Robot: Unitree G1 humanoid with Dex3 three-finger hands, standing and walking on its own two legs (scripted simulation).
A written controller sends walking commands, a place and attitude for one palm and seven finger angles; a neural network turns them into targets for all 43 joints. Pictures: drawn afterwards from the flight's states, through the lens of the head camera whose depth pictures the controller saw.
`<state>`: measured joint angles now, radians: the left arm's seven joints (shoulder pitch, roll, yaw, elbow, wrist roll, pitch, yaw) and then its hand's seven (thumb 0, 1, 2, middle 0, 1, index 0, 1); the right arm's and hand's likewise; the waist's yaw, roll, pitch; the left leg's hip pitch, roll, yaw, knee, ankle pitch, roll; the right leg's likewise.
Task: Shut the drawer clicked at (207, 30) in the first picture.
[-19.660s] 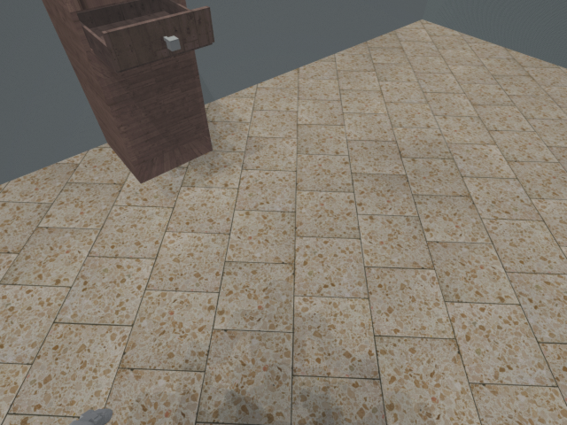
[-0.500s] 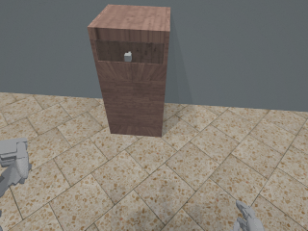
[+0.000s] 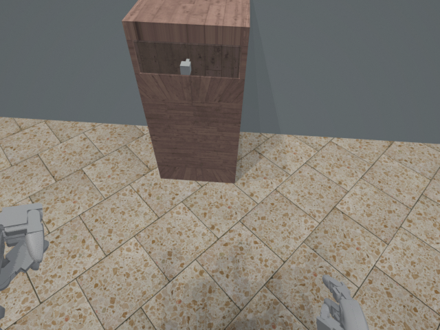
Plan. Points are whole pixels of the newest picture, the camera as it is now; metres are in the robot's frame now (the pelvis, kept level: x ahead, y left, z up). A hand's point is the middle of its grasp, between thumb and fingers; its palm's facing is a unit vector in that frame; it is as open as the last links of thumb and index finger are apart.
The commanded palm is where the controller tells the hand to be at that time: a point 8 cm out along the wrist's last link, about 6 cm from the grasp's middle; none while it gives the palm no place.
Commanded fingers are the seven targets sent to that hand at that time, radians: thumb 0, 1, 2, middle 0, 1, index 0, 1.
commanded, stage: stop stepping back and stand still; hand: left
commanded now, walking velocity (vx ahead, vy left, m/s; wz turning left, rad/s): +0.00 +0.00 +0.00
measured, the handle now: (186, 65) +0.97 +0.17 -0.02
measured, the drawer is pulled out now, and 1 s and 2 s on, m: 0.00 0.00 0.00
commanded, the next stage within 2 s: let the arm hang, fingers relaxed in 0.04 s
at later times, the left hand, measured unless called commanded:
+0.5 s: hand out of the picture +0.03 +0.19 -0.17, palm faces -0.02 -0.97 -0.24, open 3.4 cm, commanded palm none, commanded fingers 0.00 0.90 0.90 -0.64 -0.78 -0.64 -0.78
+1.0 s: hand out of the picture +0.04 +0.20 -0.16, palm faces +0.02 -0.96 -0.28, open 7.2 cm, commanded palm none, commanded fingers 0.00 0.90 0.90 -0.20 -0.30 -0.20 -0.30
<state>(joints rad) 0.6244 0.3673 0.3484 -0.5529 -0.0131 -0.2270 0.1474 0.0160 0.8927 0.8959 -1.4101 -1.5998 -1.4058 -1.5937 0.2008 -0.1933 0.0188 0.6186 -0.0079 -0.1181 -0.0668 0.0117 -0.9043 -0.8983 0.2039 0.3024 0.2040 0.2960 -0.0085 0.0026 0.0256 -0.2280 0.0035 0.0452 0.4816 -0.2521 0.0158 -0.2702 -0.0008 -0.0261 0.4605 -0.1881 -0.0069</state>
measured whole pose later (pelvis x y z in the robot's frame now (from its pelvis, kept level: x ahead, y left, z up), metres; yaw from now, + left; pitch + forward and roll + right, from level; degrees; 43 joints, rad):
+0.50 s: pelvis -0.01 +0.00 +0.00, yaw +1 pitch -1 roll +0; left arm 0.25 0.22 0.00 0.96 0.03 0.04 0.02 0.02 0.91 0.89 -0.99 -1.21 -0.99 -1.17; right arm 0.23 -0.26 0.00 0.98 -0.02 0.02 0.00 0.01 -0.91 -0.90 0.20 0.30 0.20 0.30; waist -0.01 -0.01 0.07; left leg -0.24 -0.01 0.03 0.48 -0.23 0.02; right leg -0.28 -0.01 -0.04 0.47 -0.18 -0.01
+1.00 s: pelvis +0.00 +0.00 +0.00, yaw +1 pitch -2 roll +0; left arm 0.18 0.22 0.02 1.12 0.02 0.00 0.02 0.01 0.91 0.90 -0.23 -0.34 -0.23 -0.33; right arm 0.26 -0.20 -0.01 1.12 -0.02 0.00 -0.01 0.00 -0.91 -0.90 0.20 0.30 0.20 0.30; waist -0.01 0.03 0.04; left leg -0.17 -0.01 0.03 0.40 -0.20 0.01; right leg -0.22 -0.01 -0.04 0.41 -0.16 -0.01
